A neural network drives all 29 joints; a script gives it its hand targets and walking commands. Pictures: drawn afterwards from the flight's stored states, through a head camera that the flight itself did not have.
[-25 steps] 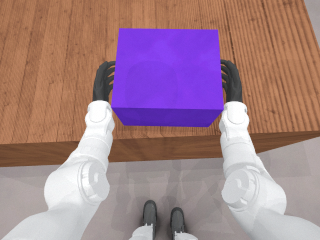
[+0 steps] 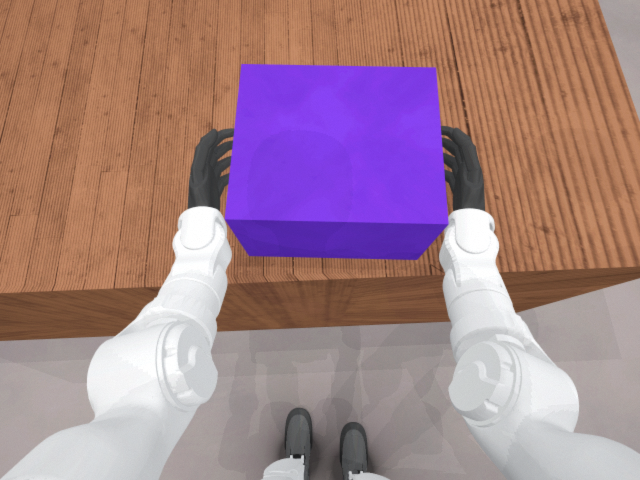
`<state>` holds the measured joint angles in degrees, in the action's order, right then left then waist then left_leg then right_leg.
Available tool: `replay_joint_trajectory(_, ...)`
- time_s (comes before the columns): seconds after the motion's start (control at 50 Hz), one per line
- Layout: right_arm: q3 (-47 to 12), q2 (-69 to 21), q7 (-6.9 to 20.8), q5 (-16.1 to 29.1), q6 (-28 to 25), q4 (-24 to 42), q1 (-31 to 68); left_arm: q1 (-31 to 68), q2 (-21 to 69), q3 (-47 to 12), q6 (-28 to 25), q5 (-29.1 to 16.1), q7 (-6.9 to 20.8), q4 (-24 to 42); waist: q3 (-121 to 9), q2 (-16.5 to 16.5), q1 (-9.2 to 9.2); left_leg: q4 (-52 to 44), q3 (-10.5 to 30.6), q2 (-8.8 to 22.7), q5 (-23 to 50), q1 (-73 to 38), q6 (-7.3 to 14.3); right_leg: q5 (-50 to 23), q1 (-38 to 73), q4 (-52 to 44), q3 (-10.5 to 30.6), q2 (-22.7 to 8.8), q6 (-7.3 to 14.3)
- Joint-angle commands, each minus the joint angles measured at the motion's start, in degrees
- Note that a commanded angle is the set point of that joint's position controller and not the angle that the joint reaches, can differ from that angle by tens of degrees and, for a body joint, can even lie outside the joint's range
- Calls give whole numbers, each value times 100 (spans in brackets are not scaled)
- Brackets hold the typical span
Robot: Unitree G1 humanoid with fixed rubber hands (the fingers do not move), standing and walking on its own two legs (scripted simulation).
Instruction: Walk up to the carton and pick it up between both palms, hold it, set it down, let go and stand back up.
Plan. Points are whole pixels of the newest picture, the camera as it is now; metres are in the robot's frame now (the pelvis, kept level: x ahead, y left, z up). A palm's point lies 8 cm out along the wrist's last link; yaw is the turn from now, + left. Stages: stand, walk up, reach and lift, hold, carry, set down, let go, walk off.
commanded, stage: reach and lift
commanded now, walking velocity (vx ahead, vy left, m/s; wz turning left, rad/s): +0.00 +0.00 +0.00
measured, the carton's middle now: (335, 168) +0.50 -0.01 -0.04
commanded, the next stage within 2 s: none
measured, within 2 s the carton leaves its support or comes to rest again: leaves its support in 0.80 s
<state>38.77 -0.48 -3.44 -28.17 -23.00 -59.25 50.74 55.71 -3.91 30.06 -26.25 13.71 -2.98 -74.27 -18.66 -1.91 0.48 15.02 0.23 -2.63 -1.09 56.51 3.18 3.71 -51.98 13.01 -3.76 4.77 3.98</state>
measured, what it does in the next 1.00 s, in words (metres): stands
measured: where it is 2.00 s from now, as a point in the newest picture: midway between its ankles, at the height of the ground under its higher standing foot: (326, 472)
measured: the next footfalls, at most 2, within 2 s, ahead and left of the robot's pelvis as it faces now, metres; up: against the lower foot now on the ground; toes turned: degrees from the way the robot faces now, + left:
none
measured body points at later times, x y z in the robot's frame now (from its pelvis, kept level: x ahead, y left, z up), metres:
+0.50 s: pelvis +0.00 +0.01 -0.01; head +0.17 +0.02 +0.40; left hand +0.47 +0.16 -0.04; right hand +0.45 -0.17 -0.03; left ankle +0.00 +0.08 -0.72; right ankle -0.03 -0.07 -0.72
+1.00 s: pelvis -0.02 +0.00 -0.03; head +0.05 +0.03 +0.41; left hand +0.41 +0.17 -0.02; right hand +0.42 -0.16 +0.02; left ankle +0.00 +0.08 -0.72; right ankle -0.03 -0.07 -0.72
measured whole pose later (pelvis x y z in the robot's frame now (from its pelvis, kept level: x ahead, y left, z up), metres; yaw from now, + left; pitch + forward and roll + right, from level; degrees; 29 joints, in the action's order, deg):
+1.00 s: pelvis -0.02 +0.00 -0.03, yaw +0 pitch +31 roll -3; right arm 4.7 7.3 -6.8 6.2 -13.9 -76.2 50.1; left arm 46.1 -7.6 -2.3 -15.1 -11.8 -9.9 -73.9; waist -25.7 0.2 -1.6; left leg 47.4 0.6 -2.0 -17.3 61.1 2.8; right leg 20.0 -56.0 44.7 -3.6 5.8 4.0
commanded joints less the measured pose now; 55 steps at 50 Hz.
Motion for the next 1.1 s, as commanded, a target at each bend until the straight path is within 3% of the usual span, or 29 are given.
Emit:
replay_joint_trajectory(0.0, -2170, -3475, 773, -415, -467, -621, 2628, 3060, 3253, -1551, -144, 395, 660, -79, -5057, 367, -249, 553, 453, 412, 2022, -2089, -63, -4781, 3937, 1270, 515, -763, -636)
replay_joint_trajectory(0.14, -2348, -3235, 847, -208, -677, -744, 2628, 2754, 3409, -1809, -43, 276, 594, -164, -5128, 157, -264, 946, 544, 409, 2450, -2852, -241, -4467, 3024, 1334, 508, -626, -550)
replay_joint_trajectory(0.28, -2369, -2907, 1050, 36, -759, -1031, 2643, 2432, 3590, -2133, 42, 144, 411, -178, -5174, -122, -158, 1554, 696, 594, 3122, -4071, -431, -3177, 1433, 1297, 483, -351, -301)
replay_joint_trajectory(0.36, -2471, -2758, 1174, 297, -750, -1278, 2698, 2350, 3621, -2402, 63, -60, 339, -175, -5225, -132, -106, 1899, 781, 691, 3431, -4456, -444, -2574, 749, 1362, 523, -240, -220)
replay_joint_trajectory(0.44, -2720, -2675, 1256, 681, -735, -1527, 2860, 2385, 3523, -2683, 79, -369, 335, -163, -5318, -13, -100, 2154, 774, 647, 3451, -4275, -359, -2533, 699, 1634, 593, -196, -279)
replay_joint_trajectory(0.54, -3179, -2683, 1294, 1276, -709, -1712, 3161, 2526, 3351, -3080, 130, -882, 379, -58, -5457, 172, -115, 2433, 709, 463, 3101, -3582, -203, -2928, 1130, 2173, 721, -212, -461)
replay_joint_trajectory(0.7, -4006, -2899, 1163, 2199, -401, -1218, 3871, 2953, 3278, -3796, 323, -1795, 364, 419, -5709, 289, -169, 2941, 783, 206, 2248, -2713, -148, -3215, 1761, 2981, 922, -202, -663)
replay_joint_trajectory(0.78, -4266, -3037, 1058, 2531, -142, -841, 4189, 3270, 3428, -4123, 500, -2127, 297, 934, -5708, 94, -152, 3203, 864, 132, 1974, -2676, -226, -3052, 1840, 3210, 1015, -161, -655)
replay_joint_trajectory(0.86, -4408, -3309, 922, 2784, 67, -347, 4236, 3694, 3895, -4337, 593, -2143, 161, 1857, -5607, -338, -124, 3381, 958, 91, 2311, -3562, -447, -2670, 1369, 3236, 973, -45, -617)
replay_joint_trajectory(0.92, -4610, -3492, 836, 2925, 392, 3, 4272, 4061, 4118, -4506, 684, -2052, 64, 2427, -5456, -430, -90, 3407, 946, 119, 2216, -4136, -553, -2109, 1110, 3081, 937, -3, -569)
replay_joint_trajectory(1.0, -4761, -3643, 693, 3218, 894, 290, 4573, 4725, 4286, -4784, 976, -2228, 62, 3082, -4969, -510, -235, 3039, 957, 37, 1230, -3769, -574, -1876, 1816, 2843, 1014, -71, -582)
replay_joint_trajectory(1.08, -4396, -3640, 627, 3159, 1400, 233, 5061, 5397, 4277, -4644, 1302, -2357, 147, 3128, -4454, -535, -417, 2643, 962, 73, 267, -3635, -535, -1358, 2188, 2559, 1029, -148, -526)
